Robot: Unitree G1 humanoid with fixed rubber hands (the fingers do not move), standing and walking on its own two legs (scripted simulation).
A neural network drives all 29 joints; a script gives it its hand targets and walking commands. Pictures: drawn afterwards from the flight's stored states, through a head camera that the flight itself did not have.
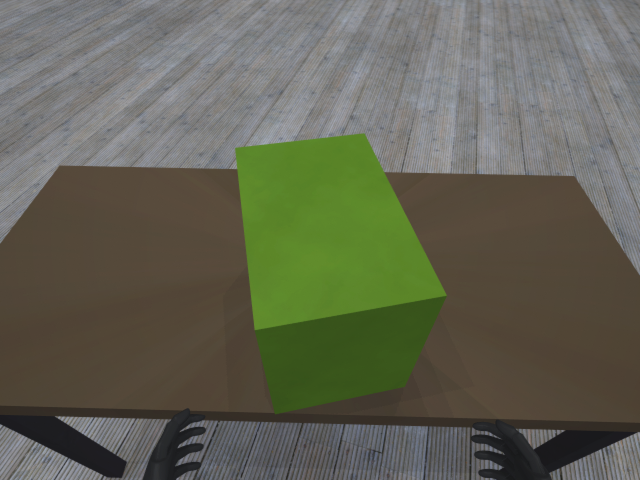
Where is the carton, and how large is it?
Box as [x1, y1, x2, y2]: [235, 133, 446, 413]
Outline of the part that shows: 364,133 235,148 254,328 275,413 404,386 446,296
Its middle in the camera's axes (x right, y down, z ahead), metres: +0.00 +0.04 +0.55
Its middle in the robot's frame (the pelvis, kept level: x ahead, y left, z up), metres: +0.40 +0.05 +0.03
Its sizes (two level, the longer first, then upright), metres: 0.293 0.191 0.240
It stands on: a table, 0.69 m high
